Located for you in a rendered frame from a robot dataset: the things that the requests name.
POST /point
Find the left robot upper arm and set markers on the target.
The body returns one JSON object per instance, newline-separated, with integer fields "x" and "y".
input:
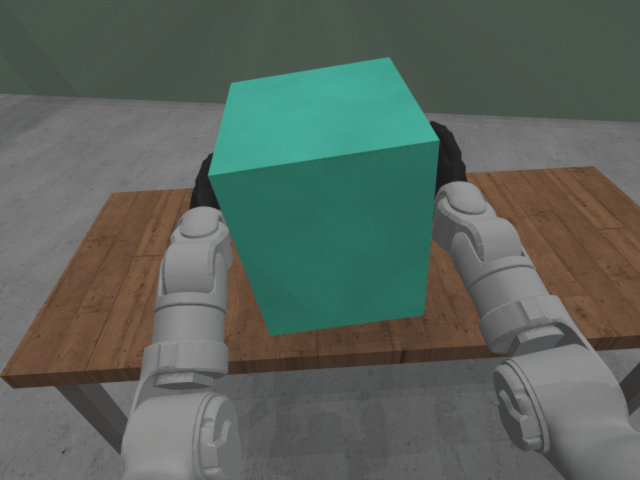
{"x": 182, "y": 437}

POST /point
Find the left robot hand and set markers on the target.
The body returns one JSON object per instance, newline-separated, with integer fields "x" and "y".
{"x": 203, "y": 194}

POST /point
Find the table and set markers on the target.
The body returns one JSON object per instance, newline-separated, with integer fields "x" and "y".
{"x": 581, "y": 232}

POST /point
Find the right robot hand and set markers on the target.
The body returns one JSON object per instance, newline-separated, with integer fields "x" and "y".
{"x": 450, "y": 165}

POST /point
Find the right robot forearm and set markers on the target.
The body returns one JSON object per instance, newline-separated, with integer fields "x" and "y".
{"x": 518, "y": 315}

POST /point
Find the left robot forearm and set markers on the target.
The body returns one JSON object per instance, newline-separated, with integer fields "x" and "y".
{"x": 188, "y": 350}

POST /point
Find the carton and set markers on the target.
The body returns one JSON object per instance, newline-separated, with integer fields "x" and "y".
{"x": 326, "y": 180}

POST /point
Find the right robot upper arm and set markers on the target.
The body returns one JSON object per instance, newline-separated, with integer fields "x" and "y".
{"x": 563, "y": 404}

